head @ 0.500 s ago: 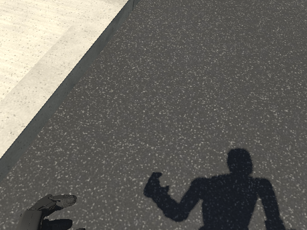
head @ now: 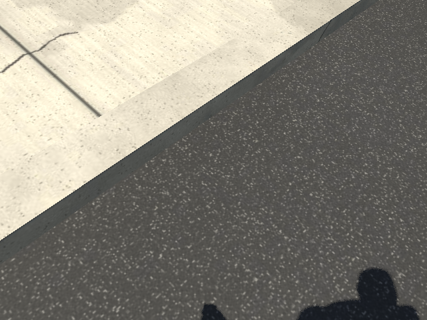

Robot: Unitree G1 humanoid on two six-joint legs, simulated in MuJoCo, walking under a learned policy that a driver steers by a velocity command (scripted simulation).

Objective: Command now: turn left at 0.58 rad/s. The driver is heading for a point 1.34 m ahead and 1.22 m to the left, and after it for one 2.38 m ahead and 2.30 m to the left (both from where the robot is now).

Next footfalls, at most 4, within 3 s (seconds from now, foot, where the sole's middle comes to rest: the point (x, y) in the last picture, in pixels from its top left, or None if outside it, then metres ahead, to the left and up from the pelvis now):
0.34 right None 0.08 -0.14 -0.77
0.76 left None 0.00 0.12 -0.77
1.34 right None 0.06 -0.14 -0.77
1.76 left None -0.07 0.11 -0.77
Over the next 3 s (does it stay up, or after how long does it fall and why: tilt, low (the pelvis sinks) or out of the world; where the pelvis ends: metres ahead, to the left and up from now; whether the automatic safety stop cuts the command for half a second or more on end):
stays up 0.25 0.27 0.00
